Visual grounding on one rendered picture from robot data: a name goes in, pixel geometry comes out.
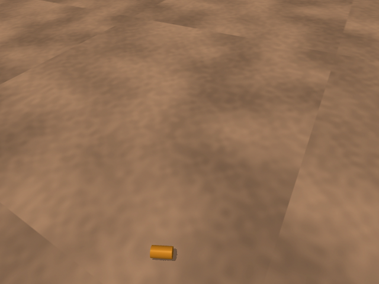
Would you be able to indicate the can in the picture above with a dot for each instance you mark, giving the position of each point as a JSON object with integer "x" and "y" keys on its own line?
{"x": 161, "y": 252}

